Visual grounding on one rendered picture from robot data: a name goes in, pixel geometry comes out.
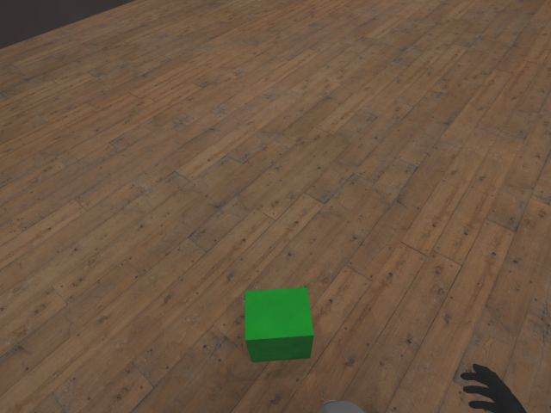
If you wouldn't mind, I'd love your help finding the carton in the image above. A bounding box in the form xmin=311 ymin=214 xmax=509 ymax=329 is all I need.
xmin=245 ymin=287 xmax=314 ymax=362

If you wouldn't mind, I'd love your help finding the right robot hand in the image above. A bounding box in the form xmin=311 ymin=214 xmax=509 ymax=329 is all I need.
xmin=461 ymin=364 xmax=527 ymax=413

